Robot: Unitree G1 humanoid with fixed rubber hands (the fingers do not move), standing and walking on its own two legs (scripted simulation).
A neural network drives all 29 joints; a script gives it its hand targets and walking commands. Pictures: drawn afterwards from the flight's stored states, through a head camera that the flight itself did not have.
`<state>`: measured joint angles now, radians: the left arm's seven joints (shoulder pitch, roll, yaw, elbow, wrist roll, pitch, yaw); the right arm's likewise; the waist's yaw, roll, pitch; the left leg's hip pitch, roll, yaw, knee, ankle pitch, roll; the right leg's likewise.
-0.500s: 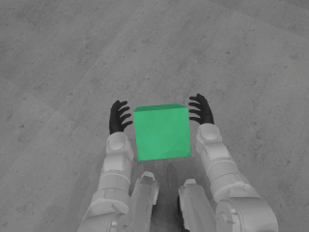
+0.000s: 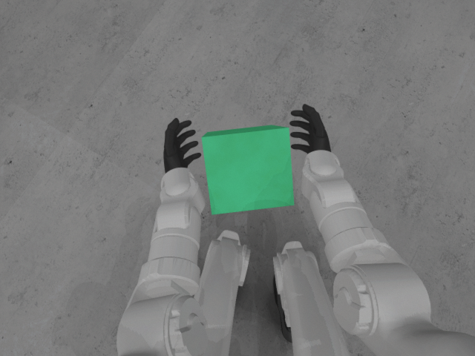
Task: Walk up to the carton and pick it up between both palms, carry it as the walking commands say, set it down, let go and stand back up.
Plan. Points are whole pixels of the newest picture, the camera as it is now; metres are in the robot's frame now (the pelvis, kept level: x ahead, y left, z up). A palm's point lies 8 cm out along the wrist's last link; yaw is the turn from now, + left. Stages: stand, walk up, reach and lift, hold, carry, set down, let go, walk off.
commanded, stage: set down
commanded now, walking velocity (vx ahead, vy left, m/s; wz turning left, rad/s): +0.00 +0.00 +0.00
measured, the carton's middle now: (245, 164) +0.45 +0.05 -0.21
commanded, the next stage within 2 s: none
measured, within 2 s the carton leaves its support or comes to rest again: neither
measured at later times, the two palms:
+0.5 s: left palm (189, 167) +0.42 +0.16 -0.17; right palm (306, 152) +0.47 -0.07 -0.18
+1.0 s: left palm (196, 170) +0.44 +0.17 -0.26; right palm (297, 153) +0.50 -0.06 -0.27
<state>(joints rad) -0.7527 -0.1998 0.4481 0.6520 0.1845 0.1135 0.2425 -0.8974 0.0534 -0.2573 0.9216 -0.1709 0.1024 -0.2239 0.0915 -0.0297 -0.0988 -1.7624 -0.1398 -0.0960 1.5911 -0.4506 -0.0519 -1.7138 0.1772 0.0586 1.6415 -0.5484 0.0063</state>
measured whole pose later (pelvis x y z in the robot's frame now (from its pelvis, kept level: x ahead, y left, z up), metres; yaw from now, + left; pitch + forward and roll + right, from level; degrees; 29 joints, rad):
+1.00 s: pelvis -0.02 +0.00 -0.13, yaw -1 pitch +41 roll +0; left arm -1.05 -0.10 0.50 0.70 0.14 0.14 0.22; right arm -1.28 -0.09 -0.15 1.10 -0.10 0.12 -0.23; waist 0.11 -0.03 0.09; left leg -2.21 -0.16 -0.07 1.99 -0.49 -0.09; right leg -2.17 0.22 0.02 2.04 -0.58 0.03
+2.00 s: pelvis -0.01 +0.00 -0.17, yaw +0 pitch +39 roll +2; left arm -1.18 -0.02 0.60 0.88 0.18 0.11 0.11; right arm -1.40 -0.12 -0.21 1.22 -0.17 0.11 -0.12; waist 0.11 -0.01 0.17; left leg -2.27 -0.12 -0.02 2.12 -0.53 -0.07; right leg -2.25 0.19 0.01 2.19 -0.62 0.01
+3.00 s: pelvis +0.00 +0.00 -0.17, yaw +1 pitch +40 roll +4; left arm -1.22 0.05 0.61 0.97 0.17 0.04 0.04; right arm -1.40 -0.13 -0.22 1.18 -0.21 0.05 -0.08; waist 0.11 0.00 0.19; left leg -2.29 -0.09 0.01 2.14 -0.56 -0.06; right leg -2.27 0.14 0.00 2.22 -0.65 -0.02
